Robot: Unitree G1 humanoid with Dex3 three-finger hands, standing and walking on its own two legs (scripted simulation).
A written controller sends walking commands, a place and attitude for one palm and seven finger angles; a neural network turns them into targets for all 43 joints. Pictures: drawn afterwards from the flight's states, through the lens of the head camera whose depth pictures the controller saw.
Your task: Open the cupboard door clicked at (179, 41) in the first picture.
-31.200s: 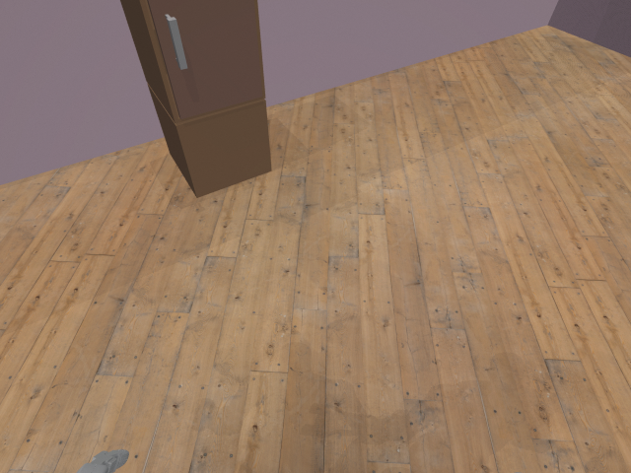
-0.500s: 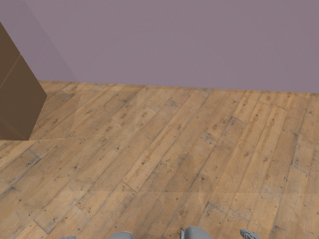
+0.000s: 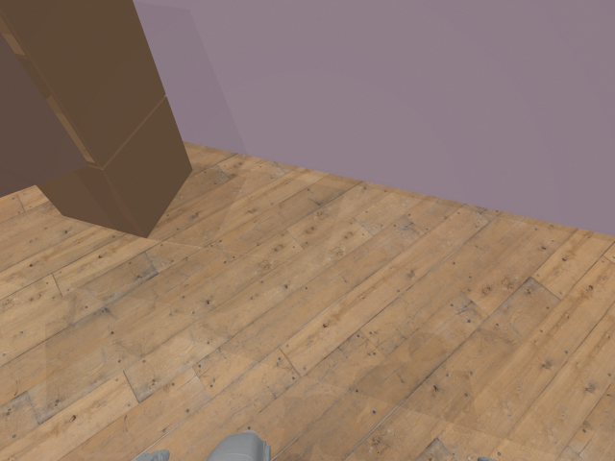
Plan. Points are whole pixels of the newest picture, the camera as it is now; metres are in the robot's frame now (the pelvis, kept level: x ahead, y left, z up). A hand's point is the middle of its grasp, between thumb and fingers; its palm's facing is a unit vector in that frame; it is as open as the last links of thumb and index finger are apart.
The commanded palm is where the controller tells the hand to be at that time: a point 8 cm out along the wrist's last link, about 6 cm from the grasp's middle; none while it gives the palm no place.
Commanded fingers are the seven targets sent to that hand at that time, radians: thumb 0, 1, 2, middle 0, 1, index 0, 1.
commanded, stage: turn to face it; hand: left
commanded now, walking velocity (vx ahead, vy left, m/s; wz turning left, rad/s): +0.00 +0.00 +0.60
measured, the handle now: out of the picture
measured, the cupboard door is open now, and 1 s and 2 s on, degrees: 48 48 48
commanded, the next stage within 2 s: take the last steps up to it in 0.88 s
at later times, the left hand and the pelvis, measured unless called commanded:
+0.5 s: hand out of the picture +0.08 +0.23 -0.16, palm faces +0.28 -0.91 -0.31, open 7.4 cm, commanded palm none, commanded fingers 0.00 0.90 0.90 -0.20 -0.30 -0.20 -0.30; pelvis +0.02 -0.02 -0.01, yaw +17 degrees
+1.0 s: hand out of the picture -0.05 +0.21 -0.19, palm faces +0.52 -0.82 -0.23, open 7.4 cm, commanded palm none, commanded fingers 0.00 0.90 0.90 -0.20 -0.30 -0.20 -0.30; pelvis +0.02 +0.01 -0.01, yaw +30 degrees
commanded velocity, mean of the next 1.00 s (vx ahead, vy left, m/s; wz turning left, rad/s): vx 0.01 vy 0.01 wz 0.44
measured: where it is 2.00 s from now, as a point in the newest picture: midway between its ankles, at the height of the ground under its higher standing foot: (227, 450)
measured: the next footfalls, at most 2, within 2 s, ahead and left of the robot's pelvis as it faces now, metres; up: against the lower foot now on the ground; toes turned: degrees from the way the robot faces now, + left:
left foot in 0.10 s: +0.05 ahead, +0.12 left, +0.00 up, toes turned +9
right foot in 0.48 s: +0.08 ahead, -0.14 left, +0.00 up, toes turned +16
